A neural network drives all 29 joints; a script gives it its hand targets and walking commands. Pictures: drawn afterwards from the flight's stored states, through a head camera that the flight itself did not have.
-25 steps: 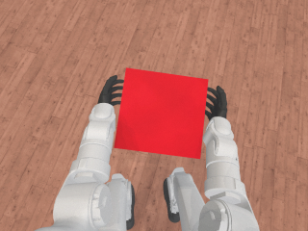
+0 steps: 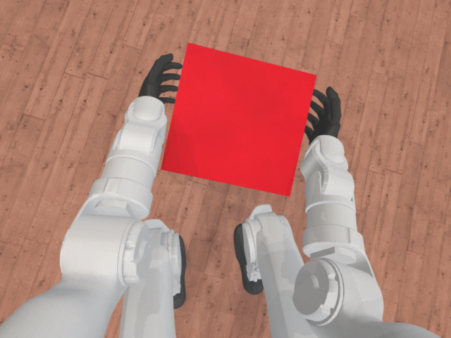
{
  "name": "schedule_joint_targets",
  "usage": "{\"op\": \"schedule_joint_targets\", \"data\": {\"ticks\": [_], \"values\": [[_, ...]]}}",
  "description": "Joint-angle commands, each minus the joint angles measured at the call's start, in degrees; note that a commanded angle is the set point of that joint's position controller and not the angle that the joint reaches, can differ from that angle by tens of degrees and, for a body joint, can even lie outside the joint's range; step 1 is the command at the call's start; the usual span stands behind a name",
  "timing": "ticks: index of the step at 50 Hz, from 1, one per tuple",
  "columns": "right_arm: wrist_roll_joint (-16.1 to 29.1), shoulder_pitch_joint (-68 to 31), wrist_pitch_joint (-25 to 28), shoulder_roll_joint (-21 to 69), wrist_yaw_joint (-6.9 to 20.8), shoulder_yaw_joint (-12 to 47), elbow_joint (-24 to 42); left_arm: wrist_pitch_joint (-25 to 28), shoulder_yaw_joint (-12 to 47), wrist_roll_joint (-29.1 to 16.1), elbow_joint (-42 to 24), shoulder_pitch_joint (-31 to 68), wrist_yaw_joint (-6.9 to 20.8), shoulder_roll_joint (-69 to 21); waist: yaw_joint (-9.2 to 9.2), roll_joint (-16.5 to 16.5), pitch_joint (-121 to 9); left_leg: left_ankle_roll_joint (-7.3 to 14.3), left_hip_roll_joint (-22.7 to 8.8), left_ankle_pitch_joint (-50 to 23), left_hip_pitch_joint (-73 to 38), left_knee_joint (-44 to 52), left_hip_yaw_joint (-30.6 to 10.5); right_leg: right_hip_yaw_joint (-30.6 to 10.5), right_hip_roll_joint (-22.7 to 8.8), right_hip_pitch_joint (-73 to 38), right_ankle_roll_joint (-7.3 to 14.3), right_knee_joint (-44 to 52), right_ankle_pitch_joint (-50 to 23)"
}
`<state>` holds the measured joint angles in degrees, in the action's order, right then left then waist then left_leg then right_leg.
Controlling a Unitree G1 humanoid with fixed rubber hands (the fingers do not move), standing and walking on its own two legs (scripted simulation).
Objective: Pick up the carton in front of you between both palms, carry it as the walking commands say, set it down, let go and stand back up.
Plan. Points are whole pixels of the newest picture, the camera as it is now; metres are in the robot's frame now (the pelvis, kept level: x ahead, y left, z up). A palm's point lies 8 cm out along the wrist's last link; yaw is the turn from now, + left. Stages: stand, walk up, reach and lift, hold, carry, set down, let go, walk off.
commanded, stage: set down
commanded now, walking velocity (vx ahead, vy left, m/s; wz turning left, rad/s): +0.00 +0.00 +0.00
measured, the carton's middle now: (231, 129) +0.47 -0.06 -0.20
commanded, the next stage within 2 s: none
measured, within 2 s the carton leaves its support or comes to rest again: rests again in 1.22 s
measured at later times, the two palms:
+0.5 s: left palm (170, 105) +0.54 +0.06 -0.25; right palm (302, 136) +0.45 -0.22 -0.22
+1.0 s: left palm (176, 105) +0.55 +0.05 -0.27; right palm (306, 136) +0.46 -0.24 -0.24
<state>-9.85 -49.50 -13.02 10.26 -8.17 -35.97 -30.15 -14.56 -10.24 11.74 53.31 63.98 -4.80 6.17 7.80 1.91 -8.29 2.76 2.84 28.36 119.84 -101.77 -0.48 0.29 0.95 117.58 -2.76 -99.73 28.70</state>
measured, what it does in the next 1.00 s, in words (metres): lowers itself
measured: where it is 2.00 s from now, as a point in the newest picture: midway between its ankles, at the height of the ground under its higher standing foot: (213, 276)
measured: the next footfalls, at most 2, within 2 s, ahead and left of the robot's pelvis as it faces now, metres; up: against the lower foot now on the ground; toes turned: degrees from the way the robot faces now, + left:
none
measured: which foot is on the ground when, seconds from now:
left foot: down 0.00-1.00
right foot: down 0.00-1.00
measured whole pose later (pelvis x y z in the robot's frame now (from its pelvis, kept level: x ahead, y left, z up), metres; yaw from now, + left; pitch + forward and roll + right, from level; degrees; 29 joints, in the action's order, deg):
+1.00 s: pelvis -0.02 +0.00 -0.12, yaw -3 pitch +42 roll -6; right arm -3.0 -69.1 -10.2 -0.5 -5.0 -37.1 -46.0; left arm -10.8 -3.1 7.5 70.3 86.5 -1.6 15.9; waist 10.0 -1.5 9.3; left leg 3.8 0.9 30.1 135.8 -124.2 -0.7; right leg 1.2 3.7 133.2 -4.3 -120.5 29.5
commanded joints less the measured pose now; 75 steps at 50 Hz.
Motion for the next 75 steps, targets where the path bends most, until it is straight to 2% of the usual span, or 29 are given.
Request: {"op": "schedule_joint_targets", "data": {"ticks": [1, 11, 20, 23, 28, 32, 41, 51, 63, 71, 75], "values": [[5.49, -36.61, -0.49, 40.05, 14.36, 30.08, -3.05, 3.08, 18.52, -6.09, -3.16, 29.9, 10.9, -50.04, 3.34, 9.54, -56.85, -2.07, 6.23, -12.41, -39.44, 7.74, -2.59, 4.86, 7.46, -20.67, -1.15, 4.32, -14.25], [6.88, -43.62, 0.11, 35.87, 13.51, 27.82, -3.69, 3.28, 17.14, -7.51, 2.34, 36.63, 10.85, -45.19, 4.79, 9.97, -54.51, -1.34, 5.66, -10.93, -32.43, 0.27, -2.23, 6.04, 6.4, -15.61, -1.74, -2.51, -13.39], [10.2, -49.59, 2.06, 31.19, 11.87, 28.22, -4.2, 4.69, 19.74, -11.04, 5.52, 42.68, 11.13, -40.12, 6.41, 10.25, -52.6, -1.06, 4.67, -11.66, -29.11, -6.7, -2.19, 6.25, 5.31, -15.42, -2.02, -8.43, -14.74], [12.21, -45.35, 2.05, 35.49, 11.73, 27.6, -8.49, 6.01, 21.73, -12.63, 3.45, 45.5, 10.85, -38.88, 5.53, 11.52, -53.37, -1.14, 4.33, -13.47, -28.75, -8.2, -1.62, 5.81, 5.77, -17.1, -2.06, -9.8, -17.62], [13.56, -43.29, 0.94, 38.25, 13.26, 27.13, -11.8, 6.58, 22.7, -12.99, 2.99, 44.82, 10.81, -39.03, 3.57, 13.13, -50.91, -0.82, 3.74, -15.81, -29.35, -9.65, -1.49, 5.46, 6.12, -13.27, -2.19, -11.21, -18.08], [12.04, -43.2, 0.75, 36.58, 14.17, 25.5, -13.75, 6.69, 19.89, -11.44, 5.57, 41.73, 11.09, -37.6, 2.69, 11.29, -44.45, -0.35, 3.66, -15.49, -25.69, -10.02, -2.13, 5.03, 6.01, -9.36, -2.09, -11.78, -16.77], [9.53, -42.81, 0.59, 31.77, 14.71, 21.02, -17.68, 6.31, 15.62, -8.26, 10.47, 39.77, 11.25, -30.65, 1.33, 8.77, -36.48, 0.33, 3.07, -9.23, -21.14, -9.93, -2.61, 4.65, 5.82, -5.54, -1.69, -12.54, -10.41], [9.2, -43.36, 0.37, 30.08, 15.01, 18.82, -21.2, 5.43, 12.67, -5.52, 14.3, 37.22, 12.34, -26.1, -1.78, 5.45, -31.76, 1.42, 2.07, -6.45, -18.18, -11.02, -2.46, 4.07, 6.11, -5.0, -1.69, -13.63, -7.68], [8.93, -41.6, 1.01, 26.33, 15.43, 16.74, -24.25, 4.44, 10.27, -1.57, 16.86, 30.8, 12.99, -23.68, -4.72, 5.79, -25.76, 2.0, 1.21, -8.65, -16.59, -12.82, -2.55, 3.15, 6.58, -1.49, -1.8, -15.06, -8.39], [9.22, -39.97, 1.74, 23.72, 15.48, 16.07, -26.17, 4.39, 9.41, -0.1, 17.3, 27.8, 12.93, -21.12, -5.7, 4.69, -22.85, 2.29, 0.85, -10.52, -16.49, -13.74, -3.1, 3.01, 6.7, 0.29, -2.13, -16.1, -9.01], [9.76, -37.84, 3.0, 22.23, 14.31, 15.63, -26.23, 5.4, 11.19, -0.9, 16.41, 28.95, 12.56, -19.57, -4.29, 5.43, -25.02, 1.73, 0.6, -12.31, -17.36, -14.73, -3.13, 3.24, 6.7, -1.75, -2.61, -16.79, -11.6]]}}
